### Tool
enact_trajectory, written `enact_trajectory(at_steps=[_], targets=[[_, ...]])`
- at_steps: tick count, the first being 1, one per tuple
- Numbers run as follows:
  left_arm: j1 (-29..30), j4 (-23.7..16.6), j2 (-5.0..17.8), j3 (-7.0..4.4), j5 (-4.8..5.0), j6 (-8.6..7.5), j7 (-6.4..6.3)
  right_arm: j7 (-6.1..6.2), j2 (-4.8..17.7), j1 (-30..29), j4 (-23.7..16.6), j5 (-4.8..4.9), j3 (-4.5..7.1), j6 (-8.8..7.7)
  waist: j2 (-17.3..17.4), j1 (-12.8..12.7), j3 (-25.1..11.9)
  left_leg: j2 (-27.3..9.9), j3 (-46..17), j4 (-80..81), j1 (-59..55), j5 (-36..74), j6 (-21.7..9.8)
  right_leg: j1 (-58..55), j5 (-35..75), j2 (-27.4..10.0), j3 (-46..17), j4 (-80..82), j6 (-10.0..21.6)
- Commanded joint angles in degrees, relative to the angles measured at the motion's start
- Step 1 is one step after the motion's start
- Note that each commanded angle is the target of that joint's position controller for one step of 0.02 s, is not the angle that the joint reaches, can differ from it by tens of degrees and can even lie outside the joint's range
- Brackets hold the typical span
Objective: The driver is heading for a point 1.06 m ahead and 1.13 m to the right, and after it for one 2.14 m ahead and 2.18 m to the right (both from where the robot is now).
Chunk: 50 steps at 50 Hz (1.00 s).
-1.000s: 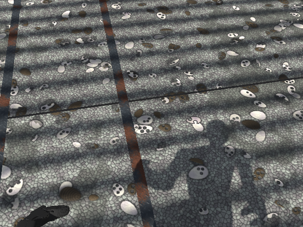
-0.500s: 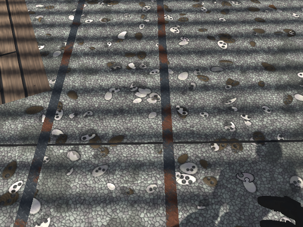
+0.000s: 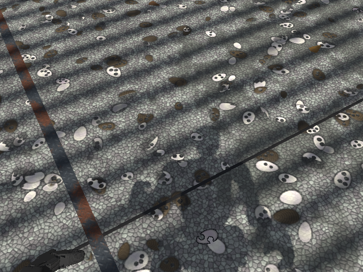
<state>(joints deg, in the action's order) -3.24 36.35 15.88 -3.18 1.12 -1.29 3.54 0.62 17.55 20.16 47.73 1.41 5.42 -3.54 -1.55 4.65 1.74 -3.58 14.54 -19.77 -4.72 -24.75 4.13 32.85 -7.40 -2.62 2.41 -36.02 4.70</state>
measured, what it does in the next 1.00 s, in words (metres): walks ahead, turning right: right foot, then left foot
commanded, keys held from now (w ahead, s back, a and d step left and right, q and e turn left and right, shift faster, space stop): w+e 1.00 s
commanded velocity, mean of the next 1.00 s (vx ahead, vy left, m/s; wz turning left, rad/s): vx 0.50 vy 0.00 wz -0.59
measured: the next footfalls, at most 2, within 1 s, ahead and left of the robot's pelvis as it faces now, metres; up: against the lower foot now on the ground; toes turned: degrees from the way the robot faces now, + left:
right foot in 0.02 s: +0.18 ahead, -0.10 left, +0.00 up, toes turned -3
left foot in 0.52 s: +0.48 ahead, +0.05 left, +0.00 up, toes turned -22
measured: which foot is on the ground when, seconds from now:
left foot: down 0.00-0.02, up 0.04-0.50, down 0.52-1.00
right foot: up 0.00-0.00, down 0.02-0.52, up 0.54-1.00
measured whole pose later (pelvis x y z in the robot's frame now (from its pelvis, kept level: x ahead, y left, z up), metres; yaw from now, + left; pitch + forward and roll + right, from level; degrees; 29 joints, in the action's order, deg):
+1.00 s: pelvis +0.51 -0.13 +0.00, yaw -36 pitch +2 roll +2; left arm -3.7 33.2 16.0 -3.2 1.2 -0.9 3.2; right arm 0.2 18.4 19.1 48.2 1.5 4.7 -3.4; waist -1.2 5.3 2.9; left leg -2.5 13.9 -17.7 -5.5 -23.7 3.2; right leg 33.1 -6.8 -2.7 1.9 -36.0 4.0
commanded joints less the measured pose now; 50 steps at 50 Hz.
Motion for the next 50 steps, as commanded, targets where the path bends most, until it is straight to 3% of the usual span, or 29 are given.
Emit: enact_trajectory(at_steps=[1, 2, 3, 4, 5, 6, 7, 8, 11, 14, 16, 21, 23, 24, 25, 26, 27, 28, 29, 30, 31, 32, 34, 36, 42, 46, 47, 49, 50], targets=[[-20.0, 1.1, 12.8, -5.91, 0.20, 0.28, -1.28, 0.79, 9.7, -2.7, -4.5, -0.26, 1.71, -0.06, 2.9, -14.0, -11.3, -8.9, -1.3, -29.9, 15.7, 50.2, -5.6, -33.9, 0.8, 4.5, -0.6, 3.1, 5.8], [-19.6, 1.0, 20.1, -6.91, 0.77, 0.17, -2.09, 0.23, 1.2, 2.0, -7.8, -3.13, -1.02, -1.14, -14.2, -7.7, -14.6, 1.2, -3.6, -51.8, 42.1, -3.3, -1.6, -52.4, -4.1, -11.2, -31.5, 7.0, 15.0], [-21.6, -1.4, 17.8, -5.78, 0.26, -0.83, -1.75, -0.47, 4.0, -1.3, -8.9, -1.26, -1.29, -3.43, -10.1, -10.8, -26.0, 5.0, -18.6, -60.8, 49.0, -11.0, -1.9, -57.4, -14.9, -17.4, -52.5, 17.4, 20.4], [-20.3, -0.5, 13.7, -4.65, -0.20, -1.65, -1.43, -0.95, 7.8, -7.4, -10.3, 1.15, -0.28, -4.43, -5.0, -12.2, -18.3, 2.0, -20.2, -60.9, 54.4, -5.3, -3.2, -53.5, -13.4, -15.8, -44.9, 19.1, 16.8], [-17.6, -0.4, 11.8, -4.05, 0.08, -2.07, -1.50, -0.79, 7.1, -8.8, -10.6, 0.80, -0.73, -4.97, -2.7, -10.3, -12.2, -0.3, -19.5, -56.4, 53.8, -0.3, -4.2, -45.3, -9.8, -13.3, -37.4, 18.9, 14.7], [-13.1, -1.1, 9.8, -3.35, -0.10, -2.12, -1.68, -0.27, 7.1, -8.9, -9.8, -0.84, -0.60, -5.01, 0.4, -7.6, -8.4, -2.3, -19.5, -51.3, 49.7, 3.1, -4.1, -36.4, -3.8, -11.0, -31.8, 18.9, 12.9], [-10.1, -2.1, 8.1, -2.67, -0.79, -2.11, -1.83, -0.03, 7.6, -8.0, -9.4, -1.84, -0.11, -4.40, 0.3, -5.3, -6.5, -3.6, -19.8, -48.1, 45.1, 5.5, -4.2, -30.0, 2.1, -9.1, -27.6, 20.2, 11.9], [-9.0, -2.7, 8.5, -2.71, -1.33, -2.17, -2.01, -0.15, 7.6, -7.0, -9.6, -1.90, 0.04, -3.65, -1.7, -3.8, -6.2, -3.7, -19.9, -46.6, 42.1, 6.4, -3.6, -25.8, 5.7, -8.8, -27.0, 21.2, 12.7], [-9.8, -1.8, 9.2, -2.97, -0.77, -2.61, -2.89, -0.07, 5.4, -8.3, -9.8, -2.50, -0.49, -2.28, -0.2, -3.3, -4.3, -2.8, -18.2, -39.0, 40.4, 10.3, -1.5, -19.8, 12.2, -6.4, -21.3, 22.8, 12.7], [-12.5, -0.3, 10.1, -3.24, -0.20, -2.38, -3.82, -0.34, 3.3, -14.9, -11.4, -2.64, -1.40, -2.21, -0.9, -5.6, -2.5, -0.8, -17.9, -26.4, 40.2, 22.4, -0.4, -18.5, 10.9, -3.6, -17.9, 22.6, 10.2], [-14.2, 0.4, 10.1, -3.29, 0.08, -2.02, -4.15, -0.87, 2.5, -19.1, -12.3, -2.16, -1.84, -2.52, -2.1, -7.4, -1.9, 1.2, -17.6, -18.3, 37.3, 28.3, -0.4, -17.8, 6.8, -2.4, -17.4, 22.0, 8.6], [-18.3, 2.4, 9.9, -3.33, 0.56, -1.17, -4.50, -2.16, 4.6, -24.1, -14.0, -1.10, -1.23, -3.60, -3.5, -8.9, -1.3, 3.6, -19.2, -9.0, 34.1, 26.9, -1.9, -23.6, 1.8, -4.6, -24.3, 16.9, 7.3], [-17.8, 2.4, 10.0, -3.48, 0.39, -0.76, -4.63, -2.26, 5.7, -22.1, -13.7, -0.91, -0.59, -4.07, -5.4, -7.5, -1.7, 4.0, -19.2, -7.6, 30.8, 21.6, -3.3, -25.7, 3.5, -5.2, -27.2, 13.7, 6.4], [-16.9, 2.1, 9.4, -3.32, 0.39, -0.57, -4.62, -2.07, 6.2, -18.7, -12.9, -0.92, -0.10, -4.33, -6.1, -5.4, -2.7, 4.3, -18.2, -5.5, 25.9, 21.2, -4.5, -25.5, 5.3, -4.3, -27.4, 11.2, 5.5], [-16.2, 1.6, 7.5, -2.69, 0.17, -0.64, -4.49, -1.66, 7.8, -13.2, -11.9, -1.46, 0.75, -4.60, -5.6, -2.6, -6.4, 2.5, -18.8, -4.6, 16.4, 21.8, -6.5, -23.5, 8.0, -1.6, -25.5, 5.0, 3.7], [-15.8, 0.3, 4.3, -1.46, -0.70, -0.91, -4.29, -1.09, 10.9, -4.5, -11.3, -2.41, 1.64, -4.68, -0.1, 1.1, -14.3, -7.0, -27.4, -6.2, 1.4, 19.9, -10.3, -16.3, 1.3, 1.8, -20.9, -10.4, 1.4], [-23.8, -1.1, 1.4, -0.46, 0.92, -1.40, -4.36, -1.27, 14.9, 0.7, -9.0, -2.92, 2.67, -3.83, 18.9, -2.0, -21.4, -19.7, -53.3, -1.9, -16.8, 8.4, -19.9, 4.4, -25.4, 9.5, -13.1, -28.7, -2.6], [-23.7, 0.2, 7.3, -1.33, 1.44, -1.49, -4.55, -1.59, 9.8, 0.2, -9.5, -1.30, 1.67, -3.44, 15.1, -1.0, -18.0, -20.9, -59.3, 1.2, -15.2, -4.5, -19.4, 11.9, -25.8, 4.6, -13.8, -36.7, -3.5], [-17.5, -0.2, 10.5, -2.30, 1.09, -1.17, -4.50, -1.27, 6.2, -2.1, -10.0, -1.20, 0.68, -3.01, 9.5, 0.6, -10.6, -18.2, -50.1, 2.2, -8.4, -4.1, -16.6, 13.7, -20.4, 2.6, -12.9, -38.7, -4.1], [-14.3, -0.9, 10.1, -2.38, 0.44, -0.87, -4.55, -1.14, 5.3, -4.9, -10.3, -1.76, 0.15, -2.55, 5.8, -0.3, -6.3, -15.7, -42.7, 3.1, -1.5, 2.6, -15.0, 12.2, -16.4, 0.8, -10.9, -38.0, -4.5], [-12.3, -1.7, 9.4, -2.52, -0.11, -0.85, -4.32, -1.05, 4.2, -6.6, -9.8, -1.99, -0.24, -2.30, 5.5, -1.3, -3.0, -13.5, -37.6, 4.5, 4.0, 8.5, -14.5, 11.1, -13.7, -0.7, -10.7, -35.4, -4.7], [-12.4, -2.0, 8.3, -2.56, 0.18, -0.63, -3.92, -0.92, 3.5, -7.4, -9.5, -2.34, -0.59, -2.37, 7.0, -2.7, -1.9, -11.8, -33.1, 6.0, 7.7, 12.2, -13.8, 8.6, -12.0, -2.1, -10.3, -33.8, -4.6], [-12.9, -2.2, 5.8, -2.13, 0.70, 0.00, -3.55, -0.92, 3.5, -7.8, -8.6, -1.93, -0.46, -2.80, 8.4, -3.6, -1.2, -10.8, -27.6, 8.6, 10.9, 15.8, -14.3, 6.9, -10.9, -3.2, -8.7, -31.2, -4.8], [-10.9, -3.2, 4.6, -1.76, 0.34, 0.37, -3.46, -0.87, 5.1, -7.5, -7.5, -1.72, 0.08, -3.14, 7.1, -3.7, -0.3, -11.5, -23.8, 10.4, 11.5, 20.0, -15.3, 8.4, -8.5, -3.9, -8.3, -27.6, -5.4], [-2.9, -4.6, 3.2, -0.89, 0.18, -0.51, -1.79, -0.49, 8.0, -6.4, -5.0, -1.46, 0.71, -2.33, 5.0, -1.2, 0.9, -10.1, -11.5, 10.8, 8.7, 28.4, -13.4, 6.4, 7.6, -3.4, -4.7, -10.1, -5.0], [2.8, -7.0, 3.3, -0.79, 0.45, -0.60, -0.46, -0.44, 10.1, -3.4, -3.1, -0.39, 1.26, -1.24, 5.1, 0.1, 2.9, -11.9, -7.9, 9.5, 3.7, 31.1, -12.0, 4.8, 6.1, -2.1, -1.6, -2.5, -2.9], [3.0, -7.4, 3.9, -1.04, 0.38, -0.54, -0.22, -0.41, 10.7, -3.3, -2.9, -0.05, 1.46, -0.88, 5.4, -0.4, 2.9, -12.4, -7.0, 7.9, 2.1, 35.6, -11.5, 3.9, 3.6, -1.4, -0.6, -1.3, -1.9], [0.0, -7.4, 6.0, -2.20, -0.08, -0.17, -0.17, -0.06, 12.6, -3.5, -2.9, 0.55, 2.05, -0.16, 7.2, -3.2, -0.1, -12.5, -4.7, -0.1, -0.1, 55.2, -10.3, -2.8, -2.6, 2.4, 2.6, -0.2, 0.5], [-6.0, -6.1, 8.0, -3.39, -0.11, 0.07, -0.35, 0.14, 13.1, -4.0, -3.0, 0.81, 2.17, 0.31, 7.2, -7.1, -3.6, -11.6, -3.2, -8.9, 0.7, 62.7, -9.5, -10.9, -3.3, 4.9, 4.0, 1.6, 2.3]])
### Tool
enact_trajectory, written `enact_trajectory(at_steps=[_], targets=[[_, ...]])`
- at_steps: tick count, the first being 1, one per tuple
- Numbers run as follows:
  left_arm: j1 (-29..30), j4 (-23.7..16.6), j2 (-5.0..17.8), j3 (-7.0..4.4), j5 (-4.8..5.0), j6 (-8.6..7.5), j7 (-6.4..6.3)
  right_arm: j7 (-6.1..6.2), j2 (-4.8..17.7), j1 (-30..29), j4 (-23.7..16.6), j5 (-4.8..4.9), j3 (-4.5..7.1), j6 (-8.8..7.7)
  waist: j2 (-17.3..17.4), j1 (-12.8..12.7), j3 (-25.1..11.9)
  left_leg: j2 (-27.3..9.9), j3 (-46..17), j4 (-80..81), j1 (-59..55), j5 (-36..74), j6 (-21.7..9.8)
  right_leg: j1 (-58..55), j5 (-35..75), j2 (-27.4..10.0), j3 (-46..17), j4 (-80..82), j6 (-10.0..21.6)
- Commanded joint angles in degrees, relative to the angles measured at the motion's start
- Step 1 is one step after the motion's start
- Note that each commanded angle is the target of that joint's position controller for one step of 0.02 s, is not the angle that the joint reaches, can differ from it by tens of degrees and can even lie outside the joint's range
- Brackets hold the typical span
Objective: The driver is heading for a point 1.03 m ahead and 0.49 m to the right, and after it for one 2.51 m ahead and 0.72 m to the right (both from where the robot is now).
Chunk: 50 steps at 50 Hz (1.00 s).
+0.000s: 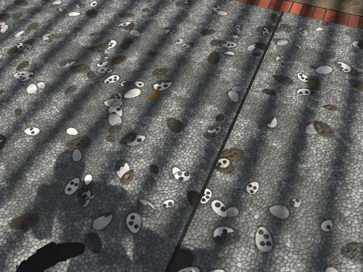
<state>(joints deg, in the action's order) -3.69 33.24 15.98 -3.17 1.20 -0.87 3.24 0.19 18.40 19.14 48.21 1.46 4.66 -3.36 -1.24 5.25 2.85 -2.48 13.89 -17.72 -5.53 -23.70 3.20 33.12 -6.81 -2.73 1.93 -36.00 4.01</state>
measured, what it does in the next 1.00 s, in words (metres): walks ahead, turning right: right foot, then left foot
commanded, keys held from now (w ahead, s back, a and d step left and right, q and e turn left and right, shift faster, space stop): w+e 0.96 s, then e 0.04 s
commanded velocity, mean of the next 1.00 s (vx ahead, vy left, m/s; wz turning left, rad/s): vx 0.50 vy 0.00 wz -0.60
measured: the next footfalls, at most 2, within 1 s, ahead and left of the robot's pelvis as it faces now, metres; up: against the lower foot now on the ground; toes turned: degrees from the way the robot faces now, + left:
right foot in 0.02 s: +0.18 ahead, -0.10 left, +0.00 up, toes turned -3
left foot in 0.50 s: +0.50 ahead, +0.05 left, +0.00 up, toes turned -21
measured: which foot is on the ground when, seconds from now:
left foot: down 0.00-0.04, up 0.06-0.48, down 0.50-1.00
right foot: up 0.00-0.00, down 0.02-0.52, up 0.54-1.00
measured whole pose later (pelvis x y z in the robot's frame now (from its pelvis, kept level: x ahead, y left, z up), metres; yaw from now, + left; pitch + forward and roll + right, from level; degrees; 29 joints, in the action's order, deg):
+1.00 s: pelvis +0.53 -0.12 +0.00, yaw -36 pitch +2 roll +2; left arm -3.7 33.4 15.9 -3.2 1.0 -0.9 3.2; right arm 0.2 18.4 18.9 48.2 1.5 4.5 -3.0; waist -1.0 5.2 3.2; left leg -2.3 14.2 -17.5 -5.8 -23.4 3.0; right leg 32.9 -6.1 -2.7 1.9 -35.7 3.9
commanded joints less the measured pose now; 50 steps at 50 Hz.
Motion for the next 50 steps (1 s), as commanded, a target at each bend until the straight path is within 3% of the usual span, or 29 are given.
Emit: enact_trajectory(at_steps=[1, 2, 3, 4, 5, 6, 7, 8, 10, 14, 17, 19, 22, 24, 25, 26, 27, 28, 29, 30, 31, 32, 34, 38, 44, 46, 48, 49, 50], targets=[[-15.7, -0.2, 11.0, -5.30, 0.02, 0.01, -0.78, 0.85, 11.0, -3.1, -3.8, 0.67, 2.37, 0.28, 5.2, -12.9, -9.9, -10.7, -1.1, -23.8, 8.2, 59.6, -6.7, -26.3, -0.3, 7.0, 4.0, 4.5, 5.3], [-22.8, 1.4, 16.0, -6.66, 0.52, 0.61, -2.08, 0.77, 5.8, -0.8, -5.1, -2.02, 0.52, -0.06, -5.7, -13.5, -15.0, -7.1, -1.2, -43.0, 25.1, 25.6, -4.1, -43.9, 2.5, -4.0, -12.8, 4.1, 9.2], [-19.0, -0.9, 20.0, -6.47, 0.63, -0.31, -1.81, 0.21, 1.7, 1.2, -9.0, -2.25, -1.29, -1.84, -15.7, -7.9, -23.0, 5.0, -11.3, -60.9, 45.9, -11.1, -1.5, -56.7, -13.1, -16.3, -48.1, 15.1, 21.2], [-19.9, -1.2, 14.7, -5.09, 0.26, -1.25, -1.28, -0.63, 7.9, -5.2, -9.5, -0.05, -0.02, -3.67, -6.8, -12.4, -22.8, 1.9, -19.9, -63.6, 52.0, -7.7, -2.4, -55.7, -17.3, -16.2, -47.8, 19.6, 18.8], [-18.3, -0.4, 12.2, -4.24, -0.07, -2.00, -1.27, -1.01, 8.1, -8.5, -10.8, 1.23, -0.09, -4.52, -5.4, -11.7, -14.7, -0.3, -18.8, -60.6, 54.2, -2.9, -3.6, -49.0, -14.3, -14.2, -39.4, 19.6, 16.3], [-14.9, -0.5, 10.7, -3.64, -0.07, -2.40, -1.27, -0.63, 7.2, -8.6, -10.1, 0.15, -0.35, -4.77, 0.3, -8.8, -9.7, -2.8, -18.9, -55.1, 51.0, 1.5, -3.7, -39.9, -7.6, -11.5, -32.8, 19.5, 14.2], [-11.5, -0.9, 9.0, -3.11, -0.40, -2.51, -1.46, -0.26, 7.5, -8.3, -9.6, -1.35, 0.01, -4.53, 0.3, -6.6, -7.6, -4.3, -19.0, -50.1, 46.9, 3.8, -3.2, -33.2, -1.1, -9.4, -28.0, 19.9, 13.0], [-9.6, -1.7, 8.4, -2.69, -1.04, -2.48, -1.73, -0.32, 7.5, -7.3, -9.2, -1.84, 0.17, -3.86, -0.4, -4.9, -6.3, -4.9, -19.0, -48.7, 43.7, 5.8, -2.9, -28.7, 2.8, -8.0, -25.8, 21.4, 12.7], [-8.9, -1.2, 8.9, -2.83, -0.97, -2.81, -2.28, -0.35, 6.5, -6.4, -9.1, -2.22, 0.00, -2.78, -1.4, -3.8, -5.6, -4.7, -18.1, -44.6, 41.1, 6.7, -1.0, -23.5, 10.2, -7.4, -23.2, 22.5, 13.8], [-12.1, 1.0, 10.3, -3.21, -0.42, -2.67, -3.66, -0.38, 3.4, -14.1, -11.1, -2.60, -1.11, -2.14, -1.1, -6.1, -3.1, -2.2, -16.9, -29.4, 40.6, 20.0, 1.2, -19.2, 10.3, -3.4, -17.3, 22.7, 11.3], [-14.7, 2.5, 10.8, -3.39, -0.03, -2.21, -4.09, -1.09, 2.3, -20.2, -12.5, -1.91, -1.70, -2.59, -2.4, -8.6, -2.2, 0.8, -16.5, -18.0, 35.7, 28.7, 1.1, -17.5, 4.1, -1.9, -17.0, 21.9, 9.0], [-16.6, 3.7, 10.9, -3.47, 0.29, -2.00, -4.12, -1.52, 3.2, -22.5, -13.3, -1.27, -1.44, -2.98, -3.0, -9.4, -1.8, 1.6, -17.4, -14.6, 34.3, 29.4, 0.5, -19.1, 1.5, -3.0, -19.7, 20.3, 8.5], [-17.5, 4.6, 10.1, -3.39, 0.41, -1.48, -4.37, -1.96, 5.2, -21.9, -13.6, -1.05, -0.52, -3.55, -4.6, -8.5, -2.1, 2.1, -19.0, -11.0, 32.7, 24.0, -1.3, -24.3, 0.4, -4.9, -24.8, 15.2, 7.4], [-16.3, 4.5, 9.5, -3.29, 0.24, -1.03, -4.37, -1.72, 6.2, -16.6, -12.4, -1.04, 0.36, -3.99, -6.2, -5.5, -3.4, 2.6, -17.6, -8.7, 25.7, 20.2, -3.4, -24.8, 3.1, -4.2, -26.3, 10.8, 5.9], [-16.1, 4.2, 7.4, -2.54, -0.02, -1.07, -4.22, -1.33, 7.8, -11.0, -11.4, -1.64, 1.23, -4.27, -5.4, -2.7, -7.4, 0.7, -18.4, -8.0, 16.1, 20.2, -5.4, -22.9, 5.4, -1.2, -24.2, 3.7, 4.1], [-16.8, 3.1, 4.0, -1.24, -1.01, -1.21, -4.09, -0.80, 10.9, -2.3, -10.8, -2.47, 2.05, -4.34, 1.2, 0.4, -15.8, -9.3, -27.9, -9.2, 1.0, 17.9, -9.0, -15.7, -3.5, 2.5, -19.2, -12.5, 1.8], [-24.4, 1.6, 1.9, -0.52, 1.00, -1.63, -4.12, -1.23, 14.3, 1.9, -8.7, -2.81, 3.00, -3.47, 21.4, -3.1, -22.2, -20.9, -55.1, -2.6, -15.1, 2.3, -17.7, 4.3, -27.6, 9.3, -12.6, -30.3, -1.9], [-23.4, 3.2, 8.0, -1.53, 1.37, -1.59, -4.34, -1.53, 8.7, 0.4, -9.8, -1.37, 1.78, -3.19, 14.6, -1.9, -17.6, -21.1, -58.4, 0.3, -12.6, -10.0, -16.4, 10.8, -25.7, 4.5, -14.0, -37.5, -2.8], [-17.1, 2.6, 10.7, -2.39, 0.98, -1.30, -4.28, -1.17, 5.8, -1.9, -10.2, -1.24, 0.99, -2.79, 9.3, -0.5, -10.6, -18.9, -49.2, 1.0, -5.8, -8.0, -14.0, 12.4, -20.4, 2.7, -12.3, -39.0, -3.3], [-14.2, 2.0, 10.2, -2.43, 0.40, -1.04, -4.37, -1.01, 5.0, -4.6, -10.4, -1.85, 0.56, -2.43, 5.4, -1.4, -6.8, -16.6, -42.1, 1.8, 0.8, -0.3, -12.9, 10.6, -16.5, 0.9, -10.6, -38.0, -3.6], [-12.0, 1.4, 9.4, -2.56, -0.19, -1.05, -4.19, -0.89, 3.8, -6.0, -9.9, -2.15, 0.20, -2.24, 4.6, -2.1, -3.5, -14.3, -36.6, 3.2, 5.9, 6.0, -12.6, 9.5, -13.9, -0.6, -10.4, -35.4, -3.6], [-12.7, 1.2, 8.2, -2.53, 0.24, -0.88, -3.81, -0.66, 3.6, -6.6, -9.5, -2.53, 0.01, -2.42, 7.3, -3.6, -3.0, -13.3, -32.8, 4.4, 9.2, 9.8, -12.5, 6.8, -12.1, -2.2, -10.2, -34.0, -3.6], [-12.8, 1.2, 6.1, -2.22, 0.67, -0.28, -3.49, -0.57, 3.0, -6.7, -8.6, -1.94, 0.05, -2.89, 8.3, -4.1, -2.2, -12.1, -26.8, 6.7, 11.5, 14.1, -13.0, 5.7, -11.3, -3.1, -8.6, -31.3, -3.9], [-8.7, -0.5, 4.2, -1.53, 0.05, -0.01, -3.11, -0.41, 5.8, -5.6, -6.6, -1.79, 1.06, -3.07, 5.5, -3.7, -1.3, -13.2, -19.3, 8.9, 9.9, 23.2, -14.4, 9.3, -4.5, -4.2, -7.8, -23.0, -4.8], [0.8, -2.5, 2.7, -0.66, 0.19, -1.02, -0.89, 0.03, 8.2, -3.5, -4.4, -1.10, 1.50, -1.79, 4.5, -0.6, 1.1, -11.8, -8.2, 8.9, 7.2, 28.1, -11.8, 4.8, 7.8, -2.6, -2.3, -5.5, -3.4], [2.9, -3.6, 3.1, -0.77, 0.35, -0.96, -0.26, 0.00, 9.3, -2.3, -3.5, -0.45, 1.84, -1.17, 4.7, -0.5, 2.0, -13.0, -6.7, 7.9, 4.2, 30.9, -11.1, 4.3, 5.8, -2.0, -1.0, -2.3, -2.1], [2.4, -4.3, 4.6, -1.51, 0.09, -0.76, 0.09, 0.15, 10.8, -2.5, -3.3, 0.21, 2.31, -0.46, 5.7, -2.2, 0.9, -13.6, -4.6, 3.2, 1.3, 44.9, -10.0, 0.6, 0.5, 0.4, 1.3, -0.4, 0.0], [-0.1, -4.0, 6.1, -2.29, -0.37, -0.55, 0.06, 0.44, 11.8, -3.1, -3.5, 0.51, 2.63, 0.02, 6.8, -4.2, -0.8, -13.2, -3.5, -2.6, 0.5, 57.2, -9.3, -3.4, -2.5, 2.7, 3.2, 0.1, 1.1], [-6.8, -2.3, 8.2, -3.56, -0.64, -0.44, -0.10, 0.74, 12.1, -4.0, -3.9, 0.81, 2.72, 0.56, 6.6, -8.1, -4.4, -12.0, -2.3, -12.4, 1.7, 65.1, -8.1, -11.8, -1.9, 5.5, 4.5, 2.4, 2.6]])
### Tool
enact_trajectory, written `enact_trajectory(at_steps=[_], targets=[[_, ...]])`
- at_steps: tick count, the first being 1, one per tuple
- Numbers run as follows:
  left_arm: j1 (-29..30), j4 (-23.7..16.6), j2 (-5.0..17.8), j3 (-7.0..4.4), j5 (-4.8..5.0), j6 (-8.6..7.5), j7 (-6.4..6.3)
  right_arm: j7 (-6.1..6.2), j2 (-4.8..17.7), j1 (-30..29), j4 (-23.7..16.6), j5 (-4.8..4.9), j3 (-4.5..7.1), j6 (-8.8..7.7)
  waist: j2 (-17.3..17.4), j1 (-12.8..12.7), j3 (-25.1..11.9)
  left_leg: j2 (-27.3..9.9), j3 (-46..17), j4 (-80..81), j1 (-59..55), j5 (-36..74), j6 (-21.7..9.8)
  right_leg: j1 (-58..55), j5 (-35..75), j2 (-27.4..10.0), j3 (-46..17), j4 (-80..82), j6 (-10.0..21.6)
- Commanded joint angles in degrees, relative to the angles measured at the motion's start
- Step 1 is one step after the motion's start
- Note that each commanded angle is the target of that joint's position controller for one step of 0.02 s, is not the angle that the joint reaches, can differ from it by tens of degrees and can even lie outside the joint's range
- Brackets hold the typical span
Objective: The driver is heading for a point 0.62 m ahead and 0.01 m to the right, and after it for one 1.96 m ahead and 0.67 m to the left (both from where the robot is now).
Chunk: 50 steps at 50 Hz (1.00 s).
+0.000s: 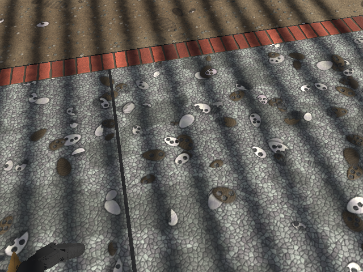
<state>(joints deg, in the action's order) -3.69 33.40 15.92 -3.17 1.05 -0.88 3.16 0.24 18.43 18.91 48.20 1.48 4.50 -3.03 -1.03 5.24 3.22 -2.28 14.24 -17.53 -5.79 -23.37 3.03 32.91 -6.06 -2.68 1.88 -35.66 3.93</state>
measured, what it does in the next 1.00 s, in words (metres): walks ahead: right foot, then left foot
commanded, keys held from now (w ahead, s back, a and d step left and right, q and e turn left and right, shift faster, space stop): e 0.12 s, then no key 0.24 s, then w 0.60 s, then w+q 0.04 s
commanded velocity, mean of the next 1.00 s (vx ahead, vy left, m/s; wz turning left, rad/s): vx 0.31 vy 0.00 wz -0.21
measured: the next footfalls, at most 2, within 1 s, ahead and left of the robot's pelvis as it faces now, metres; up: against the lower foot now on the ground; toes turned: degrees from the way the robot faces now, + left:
right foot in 0.02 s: +0.19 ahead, -0.10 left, +0.00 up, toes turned -4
left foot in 0.52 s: +0.29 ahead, +0.10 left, +0.00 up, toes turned -10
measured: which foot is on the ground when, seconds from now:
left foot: down 0.00-0.04, up 0.06-0.50, down 0.52-0.98, up 1.00-1.00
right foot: up 0.00-0.00, down 0.02-0.54, up 0.56-0.94, down 0.96-1.00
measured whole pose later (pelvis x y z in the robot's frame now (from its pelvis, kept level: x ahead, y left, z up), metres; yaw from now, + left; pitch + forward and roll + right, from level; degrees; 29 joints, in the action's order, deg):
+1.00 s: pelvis +0.38 -0.08 +0.00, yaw -10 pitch +3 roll +0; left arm -3.6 40.0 15.7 -2.4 0.3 -4.4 1.7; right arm 0.3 18.0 23.2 48.4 1.1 3.2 -2.7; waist 1.3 4.0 0.7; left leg -2.9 -2.0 -40.4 7.6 -26.1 1.3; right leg 25.5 -9.6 0.2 1.9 -32.3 2.6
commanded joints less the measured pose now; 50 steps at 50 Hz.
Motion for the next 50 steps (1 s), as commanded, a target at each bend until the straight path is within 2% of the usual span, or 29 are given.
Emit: enact_trajectory(at_steps=[1, 2, 3, 4, 5, 6, 7, 9, 13, 18, 20, 22, 24, 25, 26, 27, 28, 29, 30, 32, 35, 39, 42, 44, 46, 47, 48, 49, 50], targets=[[-16.2, -0.1, 11.3, -5.31, -0.58, -0.25, -0.79, 0.95, 10.7, -4.2, -4.4, 0.87, 2.32, 0.23, 4.7, -13.1, -9.6, -9.7, -1.5, -25.8, 8.8, 60.6, -5.4, -26.1, 5.2, 6.9, 3.3, 6.7, 4.9], [-19.8, 0.8, 16.2, -6.19, -0.27, 0.34, -2.22, 0.68, 4.7, -1.1, -6.1, -2.48, 0.40, -0.16, -8.3, -11.0, -14.8, -4.8, -2.3, -44.8, 26.6, 16.1, -2.1, -43.9, 24.0, -4.9, -13.1, 4.0, 8.7], [-15.9, -2.6, 20.1, -6.18, -1.01, -0.32, -1.97, -0.06, 2.8, 3.3, -8.6, -2.69, -1.18, -1.37, -16.5, -6.4, -26.8, 5.4, -12.1, -64.0, 43.0, -16.6, 0.5, -56.2, 22.2, -19.3, -44.4, 9.8, 22.3], [-15.6, -3.4, 14.8, -4.87, -0.86, -0.74, -1.38, -0.52, 8.8, -3.2, -8.2, -1.04, 0.23, -2.12, -4.4, -11.1, -27.4, 1.6, -20.1, -65.3, 45.6, -12.6, -0.4, -53.6, 22.9, -17.3, -39.0, 12.1, 19.2], [-13.4, -2.8, 12.8, -4.10, -0.63, -1.26, -1.26, -0.47, 8.5, -7.4, -10.0, 0.04, 0.06, -2.35, -3.2, -10.1, -19.2, 0.0, -18.9, -62.2, 47.3, -8.0, -1.2, -46.2, 25.6, -14.8, -30.3, 12.2, 16.9], [-11.0, -2.3, 11.4, -3.79, 0.06, -1.47, -1.38, 0.29, 7.5, -7.4, -9.0, -0.85, -0.05, -2.16, 1.9, -7.6, -13.2, -2.2, -18.4, -57.5, 46.3, -4.1, -0.8, -37.9, 26.3, -11.5, -24.9, 12.7, 14.1], [-8.3, -2.4, 9.9, -3.32, 0.21, -1.33, -1.75, 0.80, 8.0, -6.6, -8.5, -1.62, 0.19, -1.57, 1.2, -5.8, -10.8, -3.7, -18.3, -53.8, 43.7, -1.7, -0.4, -31.6, 26.9, -10.1, -21.6, 13.8, 12.9], [-5.7, -2.5, 9.4, -2.91, -1.34, -1.37, -2.16, 0.95, 7.5, -4.4, -7.6, -1.63, 0.21, 0.00, -1.3, -3.3, -10.2, -3.8, -17.7, -51.6, 37.3, 0.9, 0.5, -23.1, 31.9, -8.8, -18.7, 16.0, 12.8], [-6.1, 0.3, 9.5, -2.59, -1.28, -1.45, -3.16, 1.47, 4.5, -5.1, -7.3, -2.12, -0.56, 1.25, -2.3, -3.3, -11.0, -2.6, -16.8, -42.4, 35.9, 6.9, 2.3, -20.2, 35.7, -6.9, -13.3, 16.4, 12.1], [-5.9, 2.7, 8.7, -1.84, -1.71, -0.19, -3.94, 0.91, 3.5, -11.2, -8.4, -1.60, -1.09, 1.55, -3.9, -5.7, -9.8, -2.2, -17.1, -27.6, 32.0, 15.8, 2.2, -20.5, 24.7, -5.8, -12.4, 16.5, 9.7], [-7.3, 4.2, 8.5, -1.61, -1.62, -0.04, -3.52, 0.38, 3.5, -12.9, -8.7, -1.24, -1.13, 1.48, -4.4, -7.0, -8.7, -2.0, -17.0, -23.2, 30.6, 15.5, 1.5, -20.8, 10.8, -6.8, -14.7, 17.8, 9.9], [-8.8, 5.4, 9.4, -1.66, -1.24, -0.05, -2.97, -0.16, 4.3, -15.0, -9.6, -1.01, -0.92, 1.06, -5.3, -8.3, -5.7, -1.0, -16.4, -19.6, 31.4, 11.4, -0.2, -21.2, -5.1, -7.8, -18.9, 18.8, 10.0], [-9.3, 6.2, 9.5, -1.49, -0.91, -0.21, -2.82, -0.65, 4.4, -14.4, -9.7, -1.03, -0.79, -0.02, -5.0, -7.6, -3.8, 0.1, -15.2, -13.8, 29.1, 9.4, -2.7, -21.3, -12.5, -7.9, -21.8, 17.4, 9.1], [-9.2, 6.5, 8.9, -1.18, -0.82, -0.30, -2.88, -0.76, 4.3, -12.1, -8.8, -1.20, -0.73, -0.66, -4.6, -6.2, -4.0, 0.7, -14.5, -9.7, 24.9, 11.1, -3.8, -20.5, -13.0, -6.8, -21.9, 15.6, 8.0], [-9.3, 6.5, 7.3, -0.58, -1.10, -0.62, -3.03, -0.60, 5.0, -9.0, -7.9, -1.62, -0.51, -1.25, -3.8, -4.9, -5.5, -0.9, -16.6, -8.9, 19.2, 12.9, -5.1, -18.6, -11.8, -4.9, -21.0, 12.4, 6.6], [-9.8, 6.1, 4.6, 0.26, -1.74, -1.15, -3.05, -0.33, 7.3, -4.8, -7.2, -1.99, -0.07, -1.58, 1.4, -4.3, -8.4, -6.9, -22.6, -8.3, 11.6, 17.2, -7.8, -14.2, -13.7, -1.0, -16.6, 4.3, 4.3], [-9.8, 4.7, 2.9, 0.49, -1.03, -1.97, -3.18, -0.39, 11.0, -1.3, -5.3, -1.90, 1.30, -1.37, 14.5, -4.9, -8.2, -12.9, -35.2, -3.1, 4.6, 7.8, -13.8, -1.8, -20.3, 6.7, -5.5, -5.4, 0.5], [-5.3, 3.4, 7.1, -0.26, -0.88, -2.68, -3.35, -0.67, 9.4, 3.7, -4.6, -1.15, 1.23, -1.41, 15.2, -0.3, -6.1, -19.1, -47.8, 2.2, 1.0, 1.2, -18.9, 8.0, -28.1, 6.0, -4.4, -15.7, -1.8], [-3.3, 2.9, 9.1, -1.15, -0.07, -3.02, -3.12, -0.60, 7.7, 4.8, -4.4, -1.13, 0.63, -1.68, 11.5, 0.3, -4.0, -19.8, -48.9, 3.0, 0.3, -2.2, -19.3, 13.3, -28.7, 3.9, -6.6, -22.8, -1.9], [-3.1, 3.2, 7.6, -1.12, 0.09, -3.08, -2.53, -0.32, 6.5, 1.9, -5.3, -1.06, 0.36, -1.79, 8.0, -1.2, -2.2, -16.6, -42.7, 4.5, 2.4, -4.3, -16.9, 15.6, -20.6, 0.6, -6.4, -25.1, -2.0], [-1.9, 3.5, 4.9, -0.75, -0.20, -3.41, -2.03, -0.07, 5.6, -0.6, -5.8, -1.31, -0.05, -1.50, 8.8, -2.1, -1.0, -12.0, -32.3, 7.8, 8.0, 7.6, -14.5, 10.1, -11.7, -0.8, -3.9, -17.7, -3.3], [1.7, 2.9, 1.8, 0.44, -0.51, -3.61, -1.50, -0.01, 7.7, -0.1, -5.3, -0.70, 0.65, -1.23, 8.3, -1.3, -2.0, -8.6, -22.5, 8.0, 13.0, 18.0, -13.2, -0.5, -2.3, 0.6, -1.1, -3.2, -4.9], [4.0, 2.3, 3.2, 0.29, 0.02, -3.68, -1.05, -0.21, 8.9, 2.4, -4.2, -0.21, 1.06, -0.89, 8.6, -0.4, -1.3, -10.3, -22.4, 7.5, 12.9, 17.5, -13.3, -3.8, 1.1, 1.3, -0.9, 2.1, -4.7], [4.0, 2.0, 4.3, 0.00, 0.20, -3.91, -0.78, -0.17, 9.3, 2.5, -3.7, 0.21, 1.26, -0.57, 8.7, -1.3, -0.6, -12.1, -23.2, 6.7, 12.4, 17.0, -12.7, -5.8, 0.8, 1.1, -1.3, 4.3, -3.2], [-0.4, 3.4, 5.8, -0.82, -0.04, -3.97, -0.91, 0.02, 9.4, 1.4, -3.5, 0.43, 1.26, -0.19, 8.0, -4.8, -1.8, -11.9, -21.9, 2.6, 12.8, 22.8, -11.0, -13.1, 0.7, 2.1, -0.3, 7.0, -1.4], [-6.4, 5.4, 7.7, -1.94, -0.23, -3.82, -1.33, 0.12, 8.3, 1.5, -3.4, 0.25, 0.82, -0.16, 6.9, -7.7, -5.0, -9.8, -19.5, -4.3, 14.1, 29.8, -9.7, -21.5, -0.5, 3.1, 0.3, 7.9, 0.0], [-15.2, 7.5, 10.8, -3.28, -0.42, -3.75, -1.94, 0.18, 5.6, 1.4, -3.9, -0.53, -0.23, -0.27, 3.3, -11.7, -10.8, -6.5, -15.9, -17.8, 19.6, 28.8, -7.4, -33.8, -1.8, -1.6, -4.8, 8.0, 2.4], [-21.6, 8.3, 17.6, -4.83, -1.54, -3.23, -2.42, 0.12, 0.0, 5.9, -6.4, -1.16, -2.13, -1.06, -11.9, -11.5, -19.0, 1.9, -11.7, -41.3, 39.7, 9.7, -2.8, -52.7, -12.6, -17.0, -29.7, 12.4, 11.1], [-22.8, 8.7, 13.9, -3.81, -0.94, -3.40, -2.14, 0.29, 2.6, 4.6, -5.9, -0.27, -1.56, -2.01, -13.3, -12.7, -20.1, 3.4, -19.7, -51.2, 47.1, -8.7, -3.0, -51.4, -23.1, -19.6, -43.0, 20.3, 13.3]])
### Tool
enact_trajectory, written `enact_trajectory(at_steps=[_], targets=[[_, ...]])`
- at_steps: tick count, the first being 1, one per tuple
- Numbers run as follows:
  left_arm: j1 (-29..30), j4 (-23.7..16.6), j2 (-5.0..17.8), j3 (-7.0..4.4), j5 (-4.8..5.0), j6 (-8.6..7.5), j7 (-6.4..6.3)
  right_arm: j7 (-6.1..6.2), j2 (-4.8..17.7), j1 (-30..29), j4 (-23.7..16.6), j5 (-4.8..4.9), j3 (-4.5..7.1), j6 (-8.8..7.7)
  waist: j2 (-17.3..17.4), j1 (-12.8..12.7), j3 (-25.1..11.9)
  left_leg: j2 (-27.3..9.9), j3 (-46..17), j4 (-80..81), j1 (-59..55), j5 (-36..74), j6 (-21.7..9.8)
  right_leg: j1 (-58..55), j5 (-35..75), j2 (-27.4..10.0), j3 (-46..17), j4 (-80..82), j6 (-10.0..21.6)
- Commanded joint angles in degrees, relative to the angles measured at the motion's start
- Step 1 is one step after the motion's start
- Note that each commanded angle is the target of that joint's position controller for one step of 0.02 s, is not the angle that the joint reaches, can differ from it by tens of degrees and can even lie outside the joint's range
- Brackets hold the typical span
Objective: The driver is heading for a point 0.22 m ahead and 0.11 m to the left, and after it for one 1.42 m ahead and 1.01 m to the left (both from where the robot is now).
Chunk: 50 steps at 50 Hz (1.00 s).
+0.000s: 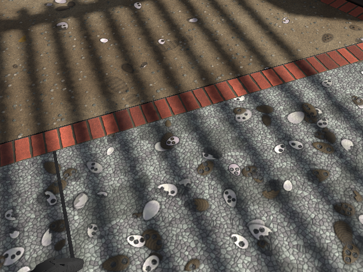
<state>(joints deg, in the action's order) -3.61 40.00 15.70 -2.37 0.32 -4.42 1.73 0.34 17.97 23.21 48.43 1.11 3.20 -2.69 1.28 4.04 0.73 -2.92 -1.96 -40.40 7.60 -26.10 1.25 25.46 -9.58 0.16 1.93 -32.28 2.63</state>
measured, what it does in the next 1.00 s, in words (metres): walks ahead, turning left: left foot, then right foot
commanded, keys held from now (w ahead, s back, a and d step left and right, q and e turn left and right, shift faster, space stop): w+q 1.00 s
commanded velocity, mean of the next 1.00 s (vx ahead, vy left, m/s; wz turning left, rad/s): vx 0.49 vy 0.00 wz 0.48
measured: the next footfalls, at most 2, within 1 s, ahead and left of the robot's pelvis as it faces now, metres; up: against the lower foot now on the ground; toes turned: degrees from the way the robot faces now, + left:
left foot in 0.50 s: +0.41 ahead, +0.14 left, +0.00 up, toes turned +16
right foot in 0.96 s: +0.74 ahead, +0.04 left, +0.00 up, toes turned +34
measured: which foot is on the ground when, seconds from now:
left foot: up 0.00-0.48, down 0.50-0.96, up 0.98-1.00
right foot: down 0.00-0.48, up 0.50-0.94, down 0.96-1.00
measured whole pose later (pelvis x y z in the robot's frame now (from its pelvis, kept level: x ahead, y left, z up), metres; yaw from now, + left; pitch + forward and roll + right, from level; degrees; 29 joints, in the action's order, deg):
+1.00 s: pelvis +0.57 +0.07 +0.00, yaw +32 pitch +2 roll -1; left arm -3.3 39.8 15.7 -2.4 -0.5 -7.0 1.1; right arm 0.9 18.0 21.5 40.6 1.7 4.7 -1.5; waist 1.4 3.7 0.4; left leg 4.9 -12.1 -47.9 11.5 -30.0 -2.0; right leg 26.5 -7.6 1.8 -1.8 -31.5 0.5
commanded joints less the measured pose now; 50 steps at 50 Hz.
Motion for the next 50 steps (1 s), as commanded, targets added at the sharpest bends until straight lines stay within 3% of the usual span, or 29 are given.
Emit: enact_trajectory(at_steps=[1, 2, 3, 5, 6, 11, 15, 19, 21, 23, 24, 25, 26, 27, 28, 29, 30, 31, 34, 36, 39, 41, 44, 46, 47, 48, 49, 50], targets=[[-18.8, 2.0, 11.2, -3.43, 0.07, -0.20, -0.66, -0.13, 7.3, -3.1, -7.0, 1.55, 1.10, -2.86, -12.0, -10.5, -9.4, 0.9, -5.2, -32.0, 38.2, -2.5, -2.6, -37.9, -21.9, -21.3, -35.7, 17.7, 12.0], [-15.1, 1.5, 8.9, -2.73, -0.01, -0.40, -0.69, -0.19, 7.2, -5.4, -7.3, 1.63, 1.16, -2.87, -9.5, -8.9, -5.6, -1.5, -4.2, -30.8, 37.5, 2.5, -3.3, -31.9, -17.6, -19.1, -28.6, 18.3, 10.2], [-12.2, 1.5, 6.8, -2.11, -0.19, -0.65, -0.60, -0.15, 6.5, -6.4, -7.1, 0.93, 1.23, -2.58, -7.5, -7.5, -2.5, -3.0, -4.0, -28.1, 36.2, 6.7, -3.1, -26.7, -12.1, -16.8, -23.1, 19.9, 9.2], [-9.2, 1.9, 5.2, -1.84, -1.00, -1.50, -0.54, -0.23, 4.8, -4.8, -6.3, 0.64, 1.40, -1.25, -9.0, -4.8, -0.7, -4.8, -4.6, -25.4, 30.7, 11.8, -2.5, -19.9, -3.6, -14.3, -15.4, 22.9, 7.9], [-8.8, 2.3, 5.0, -1.93, -1.04, -1.97, -0.59, -0.32, 3.7, -4.3, -6.0, 0.71, 1.29, -0.66, -8.2, -4.2, -0.4, -4.7, -4.6, -25.0, 30.1, 13.2, -2.1, -18.7, 0.5, -13.8, -12.4, 23.8, 8.0], [-9.8, 4.9, 6.4, -2.46, -1.25, -2.54, -1.45, -0.53, 2.0, -9.3, -8.0, 0.27, 1.14, -0.07, -4.5, -4.5, 2.0, -3.4, -5.2, -14.0, 33.9, 25.0, -0.6, -19.4, 13.4, -12.8, -1.7, 25.5, 7.5], [-12.0, 6.5, 8.1, -2.67, -0.77, -2.05, -2.19, -2.02, 0.0, -17.5, -11.0, 0.01, 0.11, -0.48, -3.1, -7.6, 4.2, -2.5, 0.2, -1.1, 31.6, 32.6, -1.7, -21.3, 15.6, -12.7, 4.0, 26.4, 6.0], [-16.1, 8.7, 9.3, -3.05, 0.04, -0.17, -2.47, -3.76, -0.3, -23.2, -14.9, 0.19, -0.22, -0.55, -2.4, -9.1, 5.5, -1.3, 3.4, 4.8, 34.9, 28.1, -4.0, -31.2, 24.8, -15.3, 6.5, 22.0, 5.3], [-15.5, 8.5, 10.8, -3.43, 0.21, 0.87, -2.90, -4.43, 0.9, -22.5, -16.1, 0.22, 0.40, -0.42, -4.2, -7.2, 3.2, 1.6, 6.6, 5.5, 30.6, 22.7, -6.0, -33.9, 41.9, -15.7, 8.2, 16.2, 4.3], [-14.7, 7.9, 12.5, -3.93, 0.21, 1.88, -3.65, -4.42, 3.7, -16.1, -15.5, 0.25, 1.89, 0.10, -6.8, -2.8, -1.9, 5.6, 9.2, 4.6, 21.2, 16.8, -8.5, -34.8, 59.2, -15.5, 9.3, 4.6, 3.4], [-13.7, 7.6, 12.8, -3.95, 0.32, 2.19, -3.91, -3.87, 6.4, -8.2, -13.9, 0.32, 3.41, 0.27, -6.3, 1.7, -6.0, 7.4, 8.8, 7.2, 9.7, 18.0, -10.4, -30.6, 58.8, -14.4, 9.9, -6.1, 2.3], [-13.0, 6.6, 12.2, -3.52, 0.07, 1.76, -4.09, -2.65, 10.0, 1.1, -11.9, 0.24, 5.14, 0.88, -2.5, 6.6, -10.9, 3.8, 1.0, 10.2, -7.9, 19.5, -13.3, -18.0, 44.2, -12.0, 9.9, -21.8, 0.2], [-19.8, 3.9, 2.4, -0.52, -2.09, 0.14, -2.65, -1.97, 15.8, 0.0, -11.9, 0.44, 5.84, 0.68, 13.0, -1.0, -15.6, -12.1, -30.5, 12.0, -30.1, 15.1, -24.2, 10.2, -17.4, 0.3, 6.3, -43.7, -3.5], [-15.0, 3.0, 6.8, -0.95, -0.17, -2.49, -1.42, -1.89, 11.7, 2.2, -13.3, 0.08, 4.70, 0.06, 7.7, 2.9, -24.0, -16.8, -47.0, 21.0, -34.4, 7.1, -28.2, 17.8, -24.2, 2.9, -7.4, -51.7, -3.2], [-8.4, 0.8, 9.7, -1.81, 2.14, -3.81, -0.82, -1.83, 8.9, 0.1, -12.8, -0.45, 3.92, -0.47, 4.5, 3.9, -15.3, -14.6, -38.0, 23.0, -28.7, 9.6, -24.0, 22.2, -18.5, -0.7, -8.9, -49.7, -1.9], [-6.8, -0.1, 8.7, -1.36, 1.85, -4.45, -0.97, -1.82, 7.5, -3.6, -13.1, -0.25, 3.51, -0.83, -0.7, 1.1, -9.2, -12.1, -30.8, 23.4, -19.5, 15.1, -21.7, 20.6, -13.6, -3.2, -8.5, -43.9, -1.3], [-6.8, 0.4, 8.4, -1.55, 0.42, -4.40, -1.40, -1.81, 6.2, -7.4, -13.8, -0.31, 3.05, -0.98, -3.1, -1.6, -5.3, -9.7, -25.4, 24.1, -11.1, 22.3, -20.2, 17.2, -11.6, -4.8, -7.8, -38.5, -1.8], [-8.2, 0.7, 8.9, -1.99, -0.34, -3.73, -1.50, -1.62, 5.0, -9.4, -14.6, -0.97, 2.56, -1.09, -2.1, -3.6, -4.0, -8.1, -22.0, 25.3, -5.4, 27.9, -19.8, 13.0, -10.3, -5.9, -8.0, -36.0, -2.4], [-9.3, 0.3, 7.1, -1.78, -1.27, -1.72, -1.68, -1.02, 5.9, -10.1, -14.5, -0.58, 2.73, -1.30, -0.9, -5.6, -2.3, -6.3, -17.2, 27.5, 3.9, 34.1, -19.8, 9.0, -8.1, -6.3, -6.1, -28.1, -5.5], [-4.9, -1.2, 5.2, -1.01, -1.49, -1.27, -1.87, -0.23, 7.7, -8.9, -13.9, -0.41, 3.28, -1.12, 0.0, -4.5, -0.7, -3.8, -13.5, 27.9, 8.0, 33.9, -18.4, 8.0, -1.5, -5.2, -4.9, -19.4, -7.1], [2.1, -2.8, 3.8, -0.24, -1.13, -1.56, -1.37, 0.41, 8.5, -6.3, -12.8, 0.02, 3.56, -0.37, 2.2, -1.3, -0.6, -0.5, -10.9, 26.3, 10.8, 27.2, -14.7, 2.5, 12.3, -2.0, -4.0, -5.2, -7.3], [4.8, -3.7, 4.7, -0.49, -0.30, -1.82, -0.98, 0.44, 8.8, -4.0, -11.8, 0.20, 3.68, -0.03, 3.1, -0.1, -1.0, -1.4, -13.5, 25.2, 9.4, 22.8, -13.6, 0.4, 15.1, -0.6, -4.7, -1.1, -7.1], [5.1, -4.3, 7.4, -1.58, 0.18, -2.44, -0.54, 0.64, 7.8, -2.9, -11.2, 0.52, 3.55, 0.31, 4.6, -0.8, -1.5, -3.7, -19.3, 20.2, 3.8, 18.0, -12.4, -0.6, 10.8, -0.5, -7.2, 3.2, -5.6], [1.2, -3.4, 8.6, -2.51, 0.35, -3.03, -0.51, 0.73, 7.3, -4.2, -11.5, 0.29, 3.51, 0.58, 6.3, -3.5, -1.9, -4.0, -21.8, 16.1, 2.8, 18.4, -11.1, -5.5, 6.5, -0.4, -6.6, 5.1, -3.4], [-3.8, -2.3, 9.8, -3.34, -0.01, -3.29, -0.81, 0.64, 5.5, -4.4, -11.8, 0.07, 2.91, 0.54, 6.0, -6.1, -4.4, -1.7, -20.5, 10.9, 4.0, 20.2, -9.4, -12.9, 5.8, -1.2, -6.3, 6.6, -1.7], [-11.7, -1.6, 12.7, -4.26, -1.06, -3.56, -1.29, 0.41, 1.9, -4.1, -12.7, -0.54, 1.54, 0.33, 1.0, -9.5, -11.5, 1.7, -16.1, -3.8, 9.5, 15.2, -7.2, -26.1, 2.1, -9.8, -14.2, 6.2, 2.0], [-17.4, 0.1, 17.8, -5.39, -1.91, -2.78, -1.35, 0.34, -1.9, 4.0, -14.4, 0.65, 0.32, -0.23, -16.7, -6.4, -18.8, 9.7, -7.9, -23.4, 29.0, -7.4, -3.0, -44.7, -9.2, -23.3, -40.2, 10.9, 11.8], [-17.6, 0.5, 13.9, -4.83, -0.39, -2.41, -0.91, 0.60, 3.8, 4.6, -13.4, 1.67, 1.08, -0.29, -16.5, -7.4, -17.2, 5.3, -8.2, -32.7, 38.0, -7.5, -2.1, -44.5, -24.9, -25.4, -50.3, 14.7, 12.9]])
